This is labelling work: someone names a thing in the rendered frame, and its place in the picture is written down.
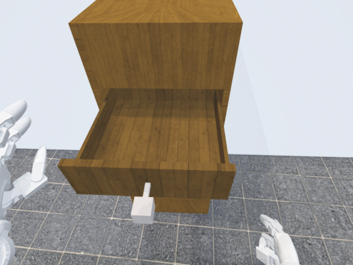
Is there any robot left hand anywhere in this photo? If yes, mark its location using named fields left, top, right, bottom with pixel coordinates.
left=0, top=100, right=48, bottom=220

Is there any robot right hand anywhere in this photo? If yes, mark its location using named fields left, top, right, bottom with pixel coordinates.
left=256, top=214, right=299, bottom=265

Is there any handle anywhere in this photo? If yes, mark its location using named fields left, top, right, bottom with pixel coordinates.
left=131, top=183, right=155, bottom=224

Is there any drawer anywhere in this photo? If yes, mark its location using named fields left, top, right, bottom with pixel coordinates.
left=57, top=88, right=236, bottom=200

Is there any cabinet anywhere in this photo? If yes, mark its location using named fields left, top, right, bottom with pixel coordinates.
left=68, top=0, right=243, bottom=214

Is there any left robot forearm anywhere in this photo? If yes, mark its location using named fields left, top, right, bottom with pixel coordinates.
left=0, top=220, right=15, bottom=265

